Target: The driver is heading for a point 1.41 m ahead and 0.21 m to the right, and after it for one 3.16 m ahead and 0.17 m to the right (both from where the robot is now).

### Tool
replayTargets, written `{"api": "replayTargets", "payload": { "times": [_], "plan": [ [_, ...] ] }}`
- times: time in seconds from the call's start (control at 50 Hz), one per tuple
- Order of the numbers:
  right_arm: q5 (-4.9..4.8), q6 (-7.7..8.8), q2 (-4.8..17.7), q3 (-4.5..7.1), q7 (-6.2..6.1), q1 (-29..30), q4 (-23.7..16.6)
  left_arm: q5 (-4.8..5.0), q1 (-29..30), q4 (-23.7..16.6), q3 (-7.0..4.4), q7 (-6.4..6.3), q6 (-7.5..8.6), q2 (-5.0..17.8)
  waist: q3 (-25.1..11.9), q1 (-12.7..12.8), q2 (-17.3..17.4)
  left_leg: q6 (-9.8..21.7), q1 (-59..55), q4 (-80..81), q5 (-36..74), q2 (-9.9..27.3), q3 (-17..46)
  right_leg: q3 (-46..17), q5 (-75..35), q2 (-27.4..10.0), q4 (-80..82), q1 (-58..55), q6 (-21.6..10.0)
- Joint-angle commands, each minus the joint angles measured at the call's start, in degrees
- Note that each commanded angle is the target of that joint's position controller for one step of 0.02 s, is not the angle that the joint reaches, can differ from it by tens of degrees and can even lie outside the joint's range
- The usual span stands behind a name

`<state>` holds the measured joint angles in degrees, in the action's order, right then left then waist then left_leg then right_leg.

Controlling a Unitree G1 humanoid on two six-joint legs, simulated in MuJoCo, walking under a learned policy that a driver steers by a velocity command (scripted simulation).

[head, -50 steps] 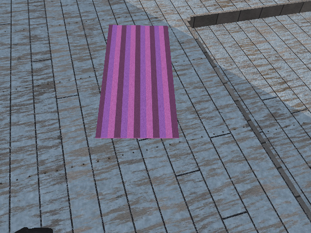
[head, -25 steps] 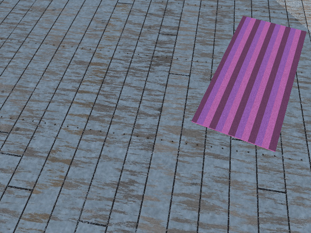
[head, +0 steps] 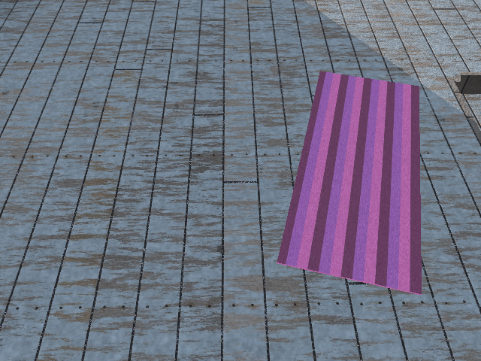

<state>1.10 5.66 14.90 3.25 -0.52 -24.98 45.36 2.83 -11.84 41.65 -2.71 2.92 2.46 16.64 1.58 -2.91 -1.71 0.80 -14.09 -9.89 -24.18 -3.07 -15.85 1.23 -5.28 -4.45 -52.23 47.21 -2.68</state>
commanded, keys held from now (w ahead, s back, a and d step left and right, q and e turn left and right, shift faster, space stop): w+e+shift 0.02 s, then e+shift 0.36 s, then shift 0.02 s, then q+shift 0.60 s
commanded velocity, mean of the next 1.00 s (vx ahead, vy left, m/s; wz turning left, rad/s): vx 0.23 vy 0.00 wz -0.15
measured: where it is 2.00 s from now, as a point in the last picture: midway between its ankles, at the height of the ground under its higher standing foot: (236, 275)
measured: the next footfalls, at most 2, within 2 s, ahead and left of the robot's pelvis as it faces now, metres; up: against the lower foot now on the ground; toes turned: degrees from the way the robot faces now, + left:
right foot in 0.10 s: +0.29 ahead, -0.06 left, +0.00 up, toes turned -7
left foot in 0.58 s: +0.46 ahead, +0.09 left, +0.00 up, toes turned -28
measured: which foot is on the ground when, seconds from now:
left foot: down 0.00-0.12, up 0.14-0.56, down 0.58-0.98, up 1.00-1.00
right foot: up 0.00-0.08, down 0.10-0.60, up 0.62-0.94, down 0.96-1.00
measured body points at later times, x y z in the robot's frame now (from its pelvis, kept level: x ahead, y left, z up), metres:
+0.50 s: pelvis +0.25 +0.02 +0.02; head +0.27 -0.01 +0.46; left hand +0.50 +0.24 -0.06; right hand +0.33 -0.29 -0.07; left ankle +0.44 +0.13 -0.67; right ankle +0.25 -0.06 -0.72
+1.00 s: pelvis +0.31 +0.02 +0.02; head +0.35 +0.01 +0.47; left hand +0.49 +0.29 -0.08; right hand +0.42 -0.29 -0.07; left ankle +0.43 +0.11 -0.71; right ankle +0.31 -0.09 -0.72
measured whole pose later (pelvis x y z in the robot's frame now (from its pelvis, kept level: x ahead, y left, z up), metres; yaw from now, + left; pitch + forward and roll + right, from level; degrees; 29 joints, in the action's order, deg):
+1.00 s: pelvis +0.31 +0.02 +0.02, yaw -6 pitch +1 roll -1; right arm -1.9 -3.5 19.2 5.8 -2.4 -12.3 33.9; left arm 0.4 -8.3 43.1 -4.2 -0.5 0.4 17.1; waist 4.0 -0.8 2.3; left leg -0.1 22.8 -29.3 -12.7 -9.3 18.7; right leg -6.9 12.0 5.1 -25.4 13.6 -0.4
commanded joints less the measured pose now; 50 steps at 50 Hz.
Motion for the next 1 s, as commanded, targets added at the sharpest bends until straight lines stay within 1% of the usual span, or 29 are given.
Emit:
{"api": "replayTargets", "payload": {
  "times": [0.02,0.06,0.08,0.1,0.12,0.14,0.16,0.18,0.2,0.22,0.24,0.26,0.32,0.4,0.46,0.52,0.56,0.58,0.6,0.62,0.64,0.66,0.72,0.76,0.8,0.92,0.96,0.98,1.0],
  "plan": [
    [0.12,0.10,10.56,2.03,-1.56,4.37,-3.94,0.56,6.28,-6.12,-0.42,1.61,1.43,2.93,8.20,2.53,5.02,-2.30,12.17,-0.02,66.97,14.56,-1.03,8.16,0.42,4.63,7.11,-9.11,-3.42],
    [-0.56,-2.01,14.80,3.06,-3.29,4.81,-4.26,0.66,0.90,-6.02,-1.63,1.73,0.91,5.16,3.07,6.91,9.21,-2.98,8.05,-13.64,93.55,15.64,-1.12,12.09,4.71,9.59,9.22,-18.04,-4.56],
    [-1.00,-2.61,16.15,3.43,-3.44,7.14,-5.31,0.48,-8.47,-4.22,-3.17,1.51,0.02,8.28,-2.22,12.03,10.55,-2.67,10.42,-25.08,98.35,16.34,-0.08,11.39,5.84,10.95,8.82,-29.69,-5.67],
    [-1.42,-2.30,14.57,3.08,-3.79,8.64,-7.93,-0.30,-18.02,-0.98,-5.56,0.75,-0.67,13.35,-6.38,15.27,8.24,-4.06,18.86,-41.96,110.22,13.81,0.79,9.64,3.39,14.43,11.66,-44.78,-7.89],
    [-1.81,-1.66,15.61,2.81,-4.32,15.77,-11.88,-1.60,-32.01,0.27,-5.39,0.35,0.34,13.55,-8.29,24.01,4.42,-8.49,29.75,-72.59,77.77,5.77,2.12,-1.32,-5.49,10.18,24.96,-56.22,-14.07],
    [0.47,-0.01,3.73,-0.86,-2.83,2.73,-12.19,-4.56,-26.94,-1.05,-4.72,1.29,1.65,15.58,-21.30,10.35,-11.36,-8.64,59.00,-95.29,-18.32,-4.99,17.49,-35.97,-19.14,-9.46,12.05,-84.54,-28.73],
    [-0.79,2.44,8.30,-0.88,-0.20,2.26,-12.94,-5.07,-19.84,-3.71,-5.08,0.45,2.10,16.50,-37.53,9.42,-1.23,-2.93,58.63,-93.09,-8.50,-4.00,32.02,-55.74,8.11,-12.65,27.92,-83.50,-28.60],
    [-1.80,2.78,10.57,-0.20,0.74,7.42,-13.87,-4.30,-13.62,-6.03,-4.84,-0.34,1.86,14.01,-27.35,7.89,2.57,-0.11,57.15,-83.25,-1.91,-0.56,32.32,-52.99,22.95,-11.40,35.09,-72.11,-22.05],
    [-1.80,2.45,9.12,-0.44,0.45,11.62,-15.12,-1.45,-7.47,-6.77,-4.04,-0.31,1.24,11.72,-10.52,3.90,13.59,-0.58,57.51,-75.90,-0.22,1.38,27.80,-47.67,27.07,-9.21,38.86,-55.21,-17.52],
    [-1.62,1.35,9.48,-0.32,0.08,13.20,-14.94,-0.84,-2.99,-7.82,-3.52,-0.21,1.36,11.15,-2.84,0.74,14.52,-1.89,54.02,-71.35,-0.59,2.60,25.66,-42.75,21.10,-6.92,39.57,-41.00,-16.87],
    [-1.22,-0.34,10.34,0.20,-0.05,11.06,-14.44,-2.33,0.29,-8.78,-3.74,-0.63,1.45,11.65,-0.72,-1.98,9.55,-2.81,46.84,-67.70,0.13,4.45,25.61,-35.39,15.28,-2.42,40.21,-30.05,-15.63],
    [-0.81,-1.50,10.87,0.65,-0.19,9.75,-13.81,-2.55,2.38,-9.36,-3.96,-1.01,1.17,11.28,0.10,-2.56,5.93,-3.74,42.81,-64.75,0.34,5.38,24.52,-29.47,8.03,0.91,39.80,-24.20,-14.74],
    [1.14,-2.56,7.16,-0.24,-1.16,11.72,-14.22,-2.05,0.56,-7.90,-4.16,-3.08,0.33,11.66,-3.59,-1.08,3.25,-6.63,40.14,-56.56,5.32,4.29,21.43,-20.65,-17.37,4.69,34.38,-20.65,-13.38],
    [-0.02,-3.49,6.02,-0.51,-2.14,17.64,-15.26,-0.56,-0.74,-7.44,-3.91,-5.25,-2.78,10.56,-9.75,1.75,-1.69,-8.41,42.96,-43.72,13.44,1.15,23.04,-21.87,-4.77,6.23,29.94,-29.20,-8.70],
    [-0.49,-3.23,6.25,-0.64,-1.23,19.74,-14.34,-1.80,-0.67,-7.62,-2.57,-5.91,-3.82,7.08,-9.82,5.04,-6.28,-8.21,42.47,-36.10,20.09,3.39,21.82,-21.38,4.30,3.49,28.42,-31.96,-7.60],
    [-0.24,-1.85,6.54,-0.63,0.27,19.76,-13.80,-3.58,-1.00,-6.58,-0.39,-5.02,-3.40,2.90,-8.79,6.18,-7.65,-5.20,36.10,-29.86,19.77,5.25,20.95,-23.39,3.12,-0.67,25.98,-32.06,-8.47],
    [-0.44,-0.97,6.25,-0.35,0.97,17.98,-12.87,-4.11,0.10,-5.74,0.29,-4.02,-2.64,2.75,-6.37,4.76,-6.65,-1.53,28.95,-18.42,23.76,4.33,20.03,-21.91,4.10,-0.57,23.16,-30.80,-6.63],
    [0.21,-0.68,8.10,-0.11,1.02,19.21,-13.74,-4.51,-3.13,-4.75,0.29,-3.79,-2.05,2.72,-4.87,6.26,-2.91,0.91,27.01,-15.00,35.64,7.01,25.64,-19.85,10.30,2.83,19.78,-30.56,-3.93],
    [1.01,-0.89,12.59,0.69,0.87,20.89,-14.82,-4.77,-7.97,-4.31,-0.17,-3.96,-1.76,3.95,-3.61,10.30,7.52,5.71,26.26,-14.31,48.55,13.23,34.48,-13.76,23.97,9.02,11.73,-28.31,-0.83],
    [1.03,-1.48,11.85,0.80,0.73,18.60,-13.91,-4.58,-7.18,-4.70,-0.68,-4.43,-1.86,6.13,-3.83,9.33,14.74,13.91,26.74,-10.66,43.00,18.74,45.18,-8.42,30.13,10.67,7.34,-25.47,2.76],
    [0.11,-2.11,10.49,0.76,0.93,13.87,-12.87,-3.97,-2.31,-5.93,-1.34,-5.00,-2.29,8.36,-4.09,6.02,14.79,15.87,25.04,-8.52,33.05,19.25,52.41,-7.84,36.14,10.30,4.00,-22.24,3.96],
    [-0.56,-2.70,11.91,1.48,1.01,9.33,-11.89,-3.30,2.22,-6.91,-1.90,-5.21,-3.01,9.31,-4.78,2.77,13.33,15.75,21.39,-7.18,24.64,19.17,54.73,-8.22,41.12,11.00,-2.65,-17.42,4.65],
    [-1.75,-3.93,13.41,2.69,-0.20,11.64,-13.49,-2.83,4.88,-6.76,-1.92,-4.70,-4.34,6.42,-4.83,3.03,7.00,10.08,22.66,-7.51,14.23,13.97,48.65,-10.27,34.50,9.54,-8.99,-14.92,5.59],
    [-2.18,-5.56,11.41,2.67,-0.97,13.31,-14.16,-2.43,5.89,-6.25,-1.43,-4.68,-4.04,3.68,-5.21,3.14,8.80,7.08,24.08,-7.14,11.94,9.02,43.83,-7.99,30.66,10.31,-0.52,-18.21,6.02],
    [-1.92,-6.80,11.08,3.13,-1.68,12.30,-14.38,-2.03,6.41,-5.56,-1.45,-4.45,-3.49,2.77,-6.88,2.42,11.74,7.18,22.68,-7.08,11.22,7.73,44.17,-7.67,29.69,11.46,5.25,-20.85,6.35],
    [-2.59,-8.35,12.87,4.95,-2.24,12.65,-15.61,-1.45,3.19,-2.65,-2.53,-3.37,-1.34,4.95,-7.80,2.68,14.29,6.98,24.89,-5.56,6.46,7.36,50.56,-9.26,24.56,11.42,23.32,-31.29,3.99],
    [-3.30,-8.42,11.97,4.69,-2.24,13.86,-16.07,-1.62,-1.30,-0.53,-3.49,-3.48,-0.98,6.80,-8.16,4.84,12.42,3.93,30.53,-7.93,1.02,4.28,48.98,-9.17,16.82,7.66,33.72,-40.99,1.92],
    [-3.14,-8.58,9.78,4.04,-2.09,11.30,-15.72,-2.23,-1.56,-0.71,-4.16,-3.83,-1.26,9.62,-9.76,3.46,5.91,1.47,36.83,-16.39,-7.93,0.24,44.15,-16.18,19.24,-1.54,35.76,-47.67,-1.41],
    [-3.64,-8.12,8.66,4.01,-1.68,11.99,-17.66,-4.75,1.80,-1.33,-4.72,-3.60,-1.42,13.84,-5.62,1.68,-12.89,-0.94,47.96,-31.85,-9.02,-7.68,29.49,-31.04,16.97,-13.04,39.45,-44.62,-9.21]
  ]
}}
